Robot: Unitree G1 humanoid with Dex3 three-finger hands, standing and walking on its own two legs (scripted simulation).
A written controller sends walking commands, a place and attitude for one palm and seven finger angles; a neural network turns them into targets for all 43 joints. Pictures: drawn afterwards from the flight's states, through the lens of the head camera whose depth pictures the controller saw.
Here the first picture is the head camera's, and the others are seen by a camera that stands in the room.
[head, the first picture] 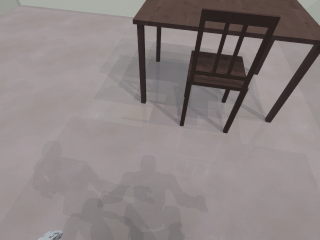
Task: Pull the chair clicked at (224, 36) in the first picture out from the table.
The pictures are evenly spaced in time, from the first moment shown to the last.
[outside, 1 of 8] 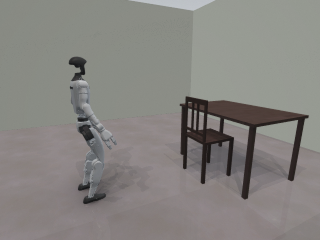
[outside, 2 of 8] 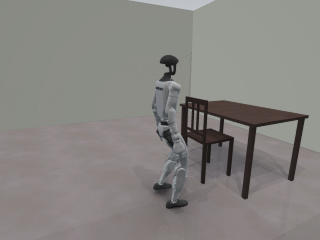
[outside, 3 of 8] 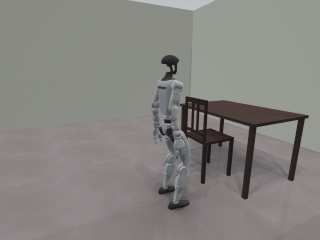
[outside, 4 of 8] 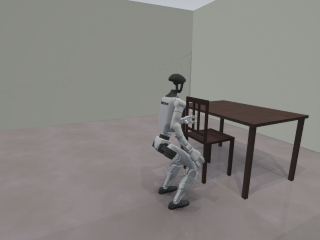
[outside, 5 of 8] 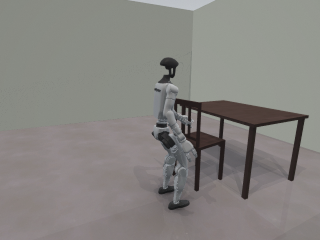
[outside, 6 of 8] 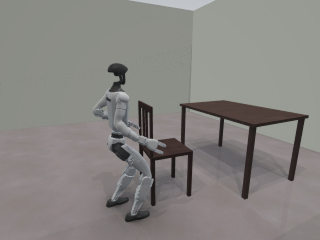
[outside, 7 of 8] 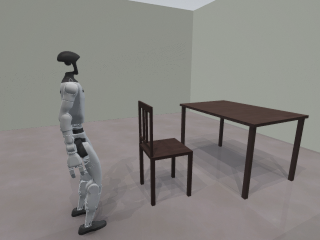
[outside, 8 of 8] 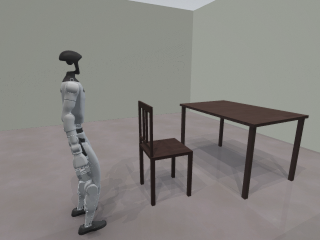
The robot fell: no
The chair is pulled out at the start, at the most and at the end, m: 0.00 0.61 0.61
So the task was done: yes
